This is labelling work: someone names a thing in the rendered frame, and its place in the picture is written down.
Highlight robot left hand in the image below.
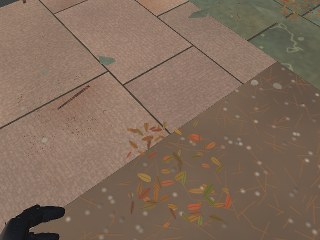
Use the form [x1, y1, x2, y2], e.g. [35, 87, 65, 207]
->
[0, 204, 65, 240]

